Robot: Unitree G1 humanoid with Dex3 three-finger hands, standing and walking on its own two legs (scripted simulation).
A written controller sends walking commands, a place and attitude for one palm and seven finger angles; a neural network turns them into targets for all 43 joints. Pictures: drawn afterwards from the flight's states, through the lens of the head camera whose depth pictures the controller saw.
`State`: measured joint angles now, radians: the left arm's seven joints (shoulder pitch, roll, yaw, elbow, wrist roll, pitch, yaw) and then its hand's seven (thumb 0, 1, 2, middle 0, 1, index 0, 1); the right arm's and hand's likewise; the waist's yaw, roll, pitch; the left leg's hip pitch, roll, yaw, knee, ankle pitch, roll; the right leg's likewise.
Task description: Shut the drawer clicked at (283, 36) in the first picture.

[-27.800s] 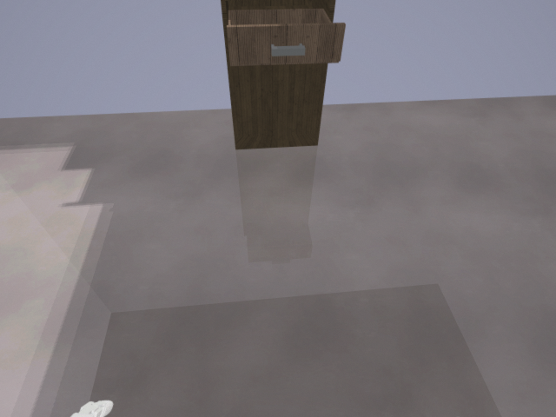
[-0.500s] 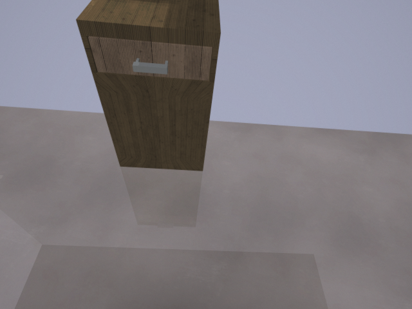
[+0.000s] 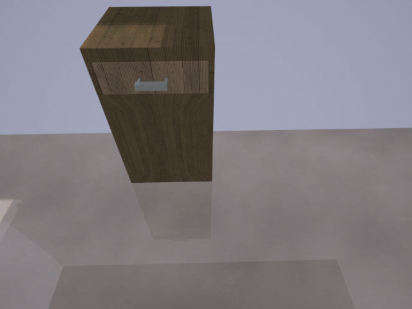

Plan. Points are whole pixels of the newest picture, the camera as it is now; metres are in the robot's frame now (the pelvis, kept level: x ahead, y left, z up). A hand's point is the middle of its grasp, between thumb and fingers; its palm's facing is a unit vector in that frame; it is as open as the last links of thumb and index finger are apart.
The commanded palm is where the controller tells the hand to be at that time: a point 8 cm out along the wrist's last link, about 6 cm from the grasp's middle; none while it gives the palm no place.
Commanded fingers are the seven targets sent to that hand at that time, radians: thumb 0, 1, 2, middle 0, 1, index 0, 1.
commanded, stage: let the arm hang, fingers relaxed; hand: left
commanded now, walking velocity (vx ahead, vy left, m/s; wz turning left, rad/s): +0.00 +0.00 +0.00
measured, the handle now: (152, 83) +0.91 +0.26 -0.06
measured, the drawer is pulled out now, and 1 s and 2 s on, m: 0.00 0.00 0.00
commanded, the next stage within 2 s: look to check the result in 0.24 s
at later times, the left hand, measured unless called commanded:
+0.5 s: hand out of the picture +0.02 +0.18 -0.17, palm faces -0.01 -0.97 -0.23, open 7.3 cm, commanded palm none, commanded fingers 0.00 0.90 0.90 -0.20 -0.30 -0.20 -0.30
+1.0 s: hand out of the picture +0.05 +0.17 -0.17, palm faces -0.01 -0.97 -0.23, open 7.3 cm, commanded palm none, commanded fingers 0.00 0.90 0.90 -0.20 -0.30 -0.20 -0.30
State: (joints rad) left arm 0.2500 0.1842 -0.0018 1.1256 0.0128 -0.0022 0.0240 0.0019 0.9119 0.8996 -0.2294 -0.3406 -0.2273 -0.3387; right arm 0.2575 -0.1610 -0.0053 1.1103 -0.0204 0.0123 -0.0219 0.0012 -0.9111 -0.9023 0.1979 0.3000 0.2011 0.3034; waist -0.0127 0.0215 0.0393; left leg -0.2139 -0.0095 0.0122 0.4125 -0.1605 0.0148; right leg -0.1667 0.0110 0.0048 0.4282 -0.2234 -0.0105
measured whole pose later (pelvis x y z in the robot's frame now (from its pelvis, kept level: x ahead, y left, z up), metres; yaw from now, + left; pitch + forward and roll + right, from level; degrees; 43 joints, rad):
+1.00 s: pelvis +0.03 -0.02 +0.00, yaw -1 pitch -2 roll +0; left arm 0.21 0.19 0.00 1.14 0.01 -0.02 0.02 0.00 0.91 0.90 -0.20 -0.30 -0.20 -0.30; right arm 0.21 -0.20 -0.01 1.14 -0.02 0.01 -0.03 0.00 -0.91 -0.90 0.20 0.30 0.20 0.30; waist -0.02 0.01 0.05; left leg -0.17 0.02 0.01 0.38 -0.18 -0.02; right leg -0.12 0.04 0.01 0.38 -0.23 -0.04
